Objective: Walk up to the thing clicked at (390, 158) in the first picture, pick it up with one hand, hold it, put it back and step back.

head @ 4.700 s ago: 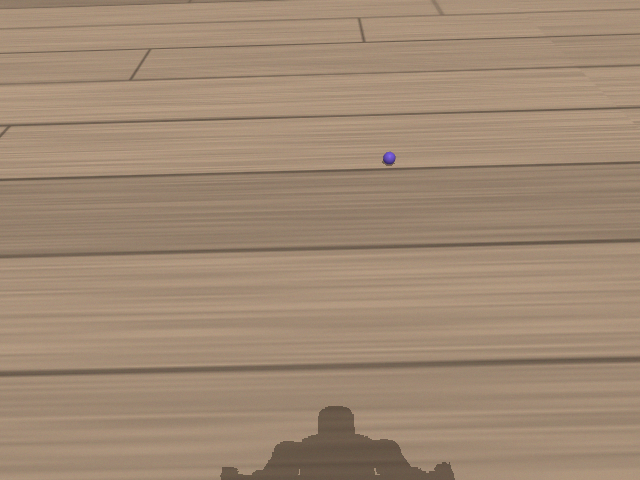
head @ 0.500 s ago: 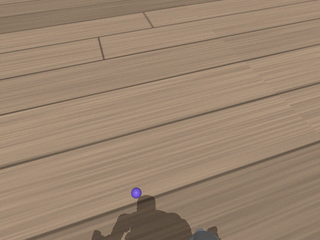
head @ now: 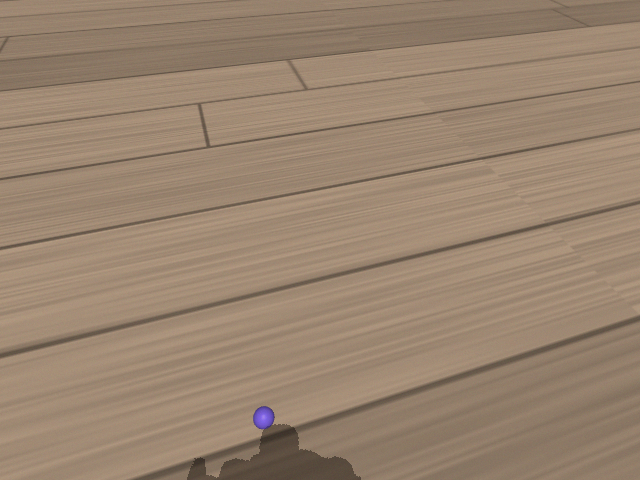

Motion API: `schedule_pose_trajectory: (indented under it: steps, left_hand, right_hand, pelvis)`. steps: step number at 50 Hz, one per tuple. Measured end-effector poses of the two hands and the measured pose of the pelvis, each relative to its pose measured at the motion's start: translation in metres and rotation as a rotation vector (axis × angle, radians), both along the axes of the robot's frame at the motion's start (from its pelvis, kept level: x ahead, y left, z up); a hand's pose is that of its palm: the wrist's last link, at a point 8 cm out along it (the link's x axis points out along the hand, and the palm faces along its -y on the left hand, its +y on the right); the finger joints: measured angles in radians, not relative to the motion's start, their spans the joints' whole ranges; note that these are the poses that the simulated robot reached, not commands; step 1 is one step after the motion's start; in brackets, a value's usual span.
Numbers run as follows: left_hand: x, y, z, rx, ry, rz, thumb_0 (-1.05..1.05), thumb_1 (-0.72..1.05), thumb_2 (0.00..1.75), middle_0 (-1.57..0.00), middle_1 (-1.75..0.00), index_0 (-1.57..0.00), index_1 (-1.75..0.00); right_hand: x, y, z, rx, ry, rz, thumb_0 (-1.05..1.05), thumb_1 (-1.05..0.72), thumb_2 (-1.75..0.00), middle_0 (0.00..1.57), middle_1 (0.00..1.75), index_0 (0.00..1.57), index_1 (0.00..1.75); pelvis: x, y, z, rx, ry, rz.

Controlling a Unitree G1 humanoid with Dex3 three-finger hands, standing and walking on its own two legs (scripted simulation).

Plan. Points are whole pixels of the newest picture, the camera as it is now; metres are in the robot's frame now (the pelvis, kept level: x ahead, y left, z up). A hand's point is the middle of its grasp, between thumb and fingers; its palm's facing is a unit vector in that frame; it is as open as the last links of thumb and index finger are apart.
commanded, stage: walk up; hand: left
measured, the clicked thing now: (263, 417) +0.47 +0.17 -0.74
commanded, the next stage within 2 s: none
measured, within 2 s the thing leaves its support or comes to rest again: neither
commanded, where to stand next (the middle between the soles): +0.09 -0.01 m, yaw -1 degrees
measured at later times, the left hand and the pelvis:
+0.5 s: hand out of the picture +0.07 +0.26 -0.14, palm faces +0.04 -0.94 -0.34, open 7.4 cm; pelvis +0.02 +0.00 +0.01, yaw +1 degrees
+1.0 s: hand out of the picture +0.11 +0.24 -0.14, palm faces +0.02 -0.95 -0.32, open 7.4 cm; pelvis +0.02 -0.01 +0.01, yaw +1 degrees
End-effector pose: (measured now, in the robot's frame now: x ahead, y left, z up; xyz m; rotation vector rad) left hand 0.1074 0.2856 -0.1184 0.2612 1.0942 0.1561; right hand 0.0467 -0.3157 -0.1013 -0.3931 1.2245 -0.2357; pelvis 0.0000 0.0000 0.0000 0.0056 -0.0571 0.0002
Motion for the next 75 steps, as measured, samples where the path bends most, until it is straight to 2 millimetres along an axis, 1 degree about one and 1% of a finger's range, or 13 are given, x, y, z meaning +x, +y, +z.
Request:
schedule_pose_trajectory:
  steps: [3,7,15,21,26,31,38,44,50,56,65,71,75]
  left_hand:
    - [-0.01,0.009,-0.004,0.001,0.035,0.02,0.0,0.9,0.9,-0.21,-0.3,-0.21,-0.3]
    - [-0.027,0.018,-0.005,0.012,0.103,0.043,0.0,0.9,0.9,-0.2,-0.3,-0.21,-0.3]
    - [-0.053,0.024,0.005,0.042,0.186,0.093,0.01,0.9,0.9,-0.2,-0.3,-0.21,-0.3]
    - [-0.055,0.02,0.011,0.055,0.199,0.108,0.01,0.9,0.9,-0.2,-0.3,-0.21,-0.3]
    - [-0.046,0.013,0.013,0.051,0.18,0.106,0.0,0.9,0.9,-0.2,-0.3,-0.21,-0.3]
    - [-0.032,0.007,0.012,0.041,0.155,0.096,0.0,0.9,0.9,-0.2,-0.3,-0.21,-0.3]
    - [-0.015,0.0,0.011,0.031,0.129,0.074,0.0,0.9,0.9,-0.2,-0.3,-0.21,-0.3]
    - [-0.007,-0.002,0.011,0.031,0.119,0.062,0.0,0.9,0.9,-0.2,-0.3,-0.21,-0.3]
    - [-0.003,0.0,0.012,0.034,0.11,0.059,0.0,0.9,0.9,-0.2,-0.3,-0.21,-0.3]
    - [-0.004,0.003,0.013,0.037,0.108,0.061,0.0,0.9,0.9,-0.2,-0.3,-0.21,-0.3]
    - [-0.011,0.007,0.011,0.034,0.121,0.077,0.0,0.9,0.9,-0.2,-0.3,-0.21,-0.3]
    - [-0.019,0.016,0.002,0.065,0.136,0.076,0.0,0.9,0.9,-0.2,-0.3,-0.21,-0.3]
    - [-0.032,0.009,0.004,0.09,0.153,0.086,0.0,0.9,0.9,-0.2,-0.3,-0.21,-0.3]
  right_hand:
    - [0.0,0.001,0.005,-0.01,0.01,0.006,0.0,-0.9,-0.9,0.2,0.3,0.21,0.3]
    - [0.009,0.004,0.007,-0.005,0.009,0.012,0.0,-0.9,-0.9,0.2,0.3,0.21,0.3]
    - [0.048,0.017,-0.002,0.047,-0.034,0.046,0.0,-0.9,-0.9,0.2,0.3,0.21,0.3]
    - [0.075,0.024,-0.006,0.086,-0.072,0.068,0.0,-0.9,-0.9,0.2,0.3,0.21,0.3]
    - [0.084,0.023,-0.006,0.094,-0.076,0.069,0.0,-0.9,-0.9,0.2,0.3,0.21,0.3]
    - [0.08,0.017,-0.005,0.083,-0.059,0.057,0.0,-0.9,-0.9,0.2,0.3,0.21,0.3]
    - [0.067,0.006,-0.003,0.059,-0.027,0.028,0.0,-0.9,-0.9,0.2,0.3,0.21,0.3]
    - [0.054,0.001,-0.003,0.049,-0.004,0.009,0.0,-0.9,-0.9,0.2,0.3,0.21,0.3]
    - [0.045,0.002,-0.004,0.051,0.013,0.004,0.0,-0.91,-0.9,0.2,0.3,0.21,0.3]
    - [0.041,0.005,-0.006,0.058,0.015,0.006,0.0,-0.9,-0.9,0.2,0.3,0.21,0.3]
    - [0.044,0.007,-0.006,0.054,0.005,0.011,0.0,-0.9,-0.9,0.2,0.3,0.21,0.3]
    - [0.043,-0.01,-0.008,0.004,-0.009,0.018,0.0,-0.9,-0.9,0.2,0.3,0.21,0.3]
    - [0.042,-0.032,-0.01,-0.027,-0.021,0.04,0.0,-0.9,-0.9,0.2,0.3,0.21,0.3]
  pelvis:
    - [0.001,0.002,0.002,0.0,-0.003,0.0]
    - [0.004,0.004,0.005,-0.004,-0.004,0.001]
    - [0.012,0.003,0.009,-0.003,-0.001,0.01]
    - [0.016,0.0,0.01,-0.001,0.007,0.013]
    - [0.019,-0.002,0.012,0.0,0.012,0.016]
    - [0.022,-0.005,0.012,0.001,0.015,0.018]
    - [0.024,-0.008,0.013,0.001,0.016,0.017]
    - [0.024,-0.009,0.012,0.0,0.015,0.016]
    - [0.024,-0.009,0.012,-0.001,0.015,0.015]
    - [0.023,-0.008,0.012,0.0,0.012,0.014]
    - [0.02,-0.007,0.011,0.001,0.018,0.017]
    - [-0.002,-0.015,0.0,0.016,0.021,0.024]
    - [-0.011,-0.031,-0.005,0.009,0.036,0.024]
